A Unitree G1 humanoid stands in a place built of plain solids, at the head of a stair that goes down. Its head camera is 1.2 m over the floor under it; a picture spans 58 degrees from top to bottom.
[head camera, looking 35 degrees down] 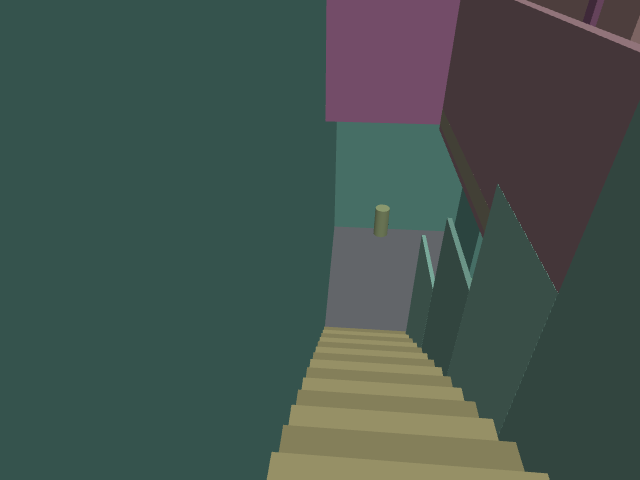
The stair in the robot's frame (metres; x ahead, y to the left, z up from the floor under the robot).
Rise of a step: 0.18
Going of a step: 0.23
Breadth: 1.00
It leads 5 degrees to the right of straight ahead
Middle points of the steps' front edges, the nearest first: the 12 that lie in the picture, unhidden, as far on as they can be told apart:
0.83 -0.32 -0.37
1.05 -0.33 -0.55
1.27 -0.35 -0.73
1.50 -0.37 -0.92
1.72 -0.39 -1.10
1.95 -0.41 -1.28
2.17 -0.42 -1.47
2.39 -0.44 -1.65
2.62 -0.46 -1.83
2.84 -0.48 -2.02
3.06 -0.49 -2.20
3.29 -0.51 -2.38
